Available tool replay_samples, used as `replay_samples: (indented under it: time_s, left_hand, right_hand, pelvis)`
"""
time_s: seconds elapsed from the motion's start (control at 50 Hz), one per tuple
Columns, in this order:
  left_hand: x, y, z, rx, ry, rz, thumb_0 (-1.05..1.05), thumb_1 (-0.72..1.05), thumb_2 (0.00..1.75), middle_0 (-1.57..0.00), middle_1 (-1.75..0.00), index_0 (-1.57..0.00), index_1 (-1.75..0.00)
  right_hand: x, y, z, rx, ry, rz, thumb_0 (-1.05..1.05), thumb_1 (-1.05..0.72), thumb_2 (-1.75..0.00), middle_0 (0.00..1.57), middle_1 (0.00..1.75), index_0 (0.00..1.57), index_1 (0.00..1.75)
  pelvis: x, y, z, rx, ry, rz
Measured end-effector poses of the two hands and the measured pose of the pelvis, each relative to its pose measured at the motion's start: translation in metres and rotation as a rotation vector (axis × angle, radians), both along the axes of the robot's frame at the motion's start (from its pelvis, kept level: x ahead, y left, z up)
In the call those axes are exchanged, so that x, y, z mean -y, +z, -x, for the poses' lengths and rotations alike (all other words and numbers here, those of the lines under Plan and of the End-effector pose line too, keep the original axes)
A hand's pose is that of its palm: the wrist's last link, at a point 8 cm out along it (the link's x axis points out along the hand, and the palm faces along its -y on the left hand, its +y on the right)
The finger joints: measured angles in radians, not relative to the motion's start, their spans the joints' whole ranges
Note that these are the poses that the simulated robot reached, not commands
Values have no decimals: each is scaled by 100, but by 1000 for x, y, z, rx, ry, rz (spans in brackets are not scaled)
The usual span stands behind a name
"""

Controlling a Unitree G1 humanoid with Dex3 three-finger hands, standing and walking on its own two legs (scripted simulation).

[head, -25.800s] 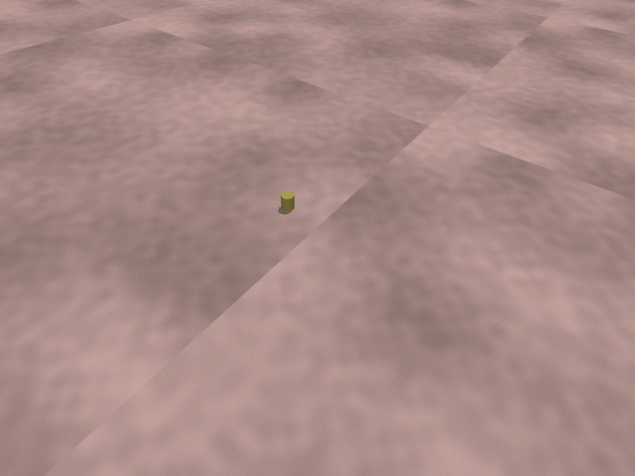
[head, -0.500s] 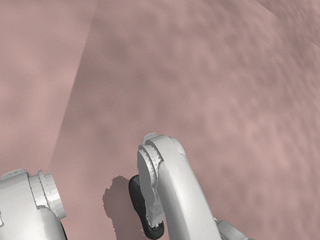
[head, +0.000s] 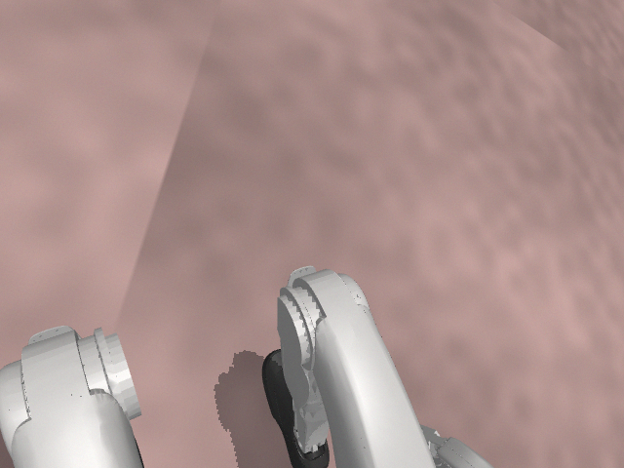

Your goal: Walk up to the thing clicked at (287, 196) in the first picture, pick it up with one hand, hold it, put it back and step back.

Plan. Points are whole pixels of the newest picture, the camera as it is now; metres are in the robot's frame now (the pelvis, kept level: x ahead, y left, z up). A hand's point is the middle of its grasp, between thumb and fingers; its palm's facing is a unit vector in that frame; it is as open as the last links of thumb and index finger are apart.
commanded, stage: withdraw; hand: left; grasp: from above
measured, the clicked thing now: out of the picture +0.42 +0.33 -0.25
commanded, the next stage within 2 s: home in 0.72 s
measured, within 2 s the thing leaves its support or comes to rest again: rests again in 0.10 s
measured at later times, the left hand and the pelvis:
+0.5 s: hand out of the picture +0.38 +0.32 -0.09, palm faces -0.50 -0.13 -0.86, open 14.0 cm; pelvis -0.02 -0.02 +0.05, yaw +7 degrees
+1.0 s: hand out of the picture +0.40 +0.34 -0.05, palm faces -0.34 -0.13 -0.93, open 13.4 cm; pelvis +0.00 +0.00 +0.08, yaw +6 degrees
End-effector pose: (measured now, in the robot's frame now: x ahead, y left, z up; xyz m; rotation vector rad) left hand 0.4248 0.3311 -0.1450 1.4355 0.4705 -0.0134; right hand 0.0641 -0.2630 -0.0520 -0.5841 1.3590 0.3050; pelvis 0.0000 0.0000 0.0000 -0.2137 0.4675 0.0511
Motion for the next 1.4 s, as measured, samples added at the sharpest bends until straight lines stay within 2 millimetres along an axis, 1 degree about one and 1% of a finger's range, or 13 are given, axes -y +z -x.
replay_samples:
  time_s: [0.1,0.2,0.3,0.42,0.56,0.64,0.7,0.78,0.92,1.0,1.1,1.28,1.4]
  left_hand:
    - [-9,54,3,16,-6,-60,0,-50,99,-9,-100,-9,-99]
    - [-8,106,16,-69,5,-99,0,-50,99,-9,-99,-9,-99]
    - [3,133,26,-159,14,-50,0,-51,101,-9,-100,-9,-100]
    - [11,127,34,-218,-44,16,0,-53,102,-10,-102,-9,-102]
    - [4,92,36,-209,-131,17,0,-53,102,-10,-102,-9,-102]
    - [0,70,31,-166,-135,18,0,-52,102,-9,-102,-9,-102]
    - [-2,62,24,-106,-129,4,0,-51,101,-9,-102,-9,-101]
    - [-5,70,15,-32,-102,-35,0,-51,100,-10,-101,-10,-100]
    - [-9,121,11,-23,-13,-79,0,-45,96,-13,-95,-13,-94]
    - [-9,158,24,-61,52,-37,0,-32,91,-18,-81,-17,-80]
    - [0,201,59,-103,111,97,0,-7,85,-20,-61,-19,-61]
    - [24,262,141,-75,226,413,0,54,86,-22,-38,-21,-38]
    - [29,309,180,-18,362,542,1,77,89,-22,-33,-22,-32]
  right_hand:
    - [0,-6,-18,33,-99,-47,1,-91,-90,20,30,20,30]
    - [-5,-6,-46,93,-159,-111,1,-91,-90,20,30,20,30]
    - [-5,5,-64,158,-155,-126,1,-91,-90,20,30,20,30]
    - [9,18,-60,182,-142,-43,1,-91,-90,20,30,20,30]
    - [27,15,-34,116,-146,95,1,-91,-90,20,30,20,30]
    - [27,7,-16,63,-155,139,1,-90,-90,20,30,20,30]
    - [22,1,-4,28,-177,147,1,-90,-90,20,30,20,30]
    - [11,-6,4,0,-227,120,1,-90,-89,20,30,20,30]
    - [-9,-2,-10,36,-287,17,1,-90,-89,20,30,20,30]
    - [-14,15,-24,78,-312,-35,1,-89,-89,20,30,20,30]
    - [-15,49,-51,147,-317,-72,1,-90,-89,20,30,20,30]
    - [-15,128,-125,357,-232,-72,1,-90,-90,20,30,20,30]
    - [-32,182,-171,525,-196,-111,1,-90,-90,20,30,20,29]
  pelvis:
    - [1,15,-6,-75,15,-17]
    - [4,40,-4,-106,37,-53]
    - [10,60,7,-90,53,-85]
    - [18,64,16,-69,61,-98]
    - [18,44,17,-56,60,-92]
    - [14,33,15,-53,55,-78]
    - [10,27,13,-60,54,-67]
    - [7,26,8,-85,57,-65]
    - [4,51,3,-132,58,-68]
    - [3,77,2,-143,62,-72]
    - [5,115,1,-137,71,-87]
    - [10,178,2,-91,95,-110]
    - [11,217,1,-44,117,-121]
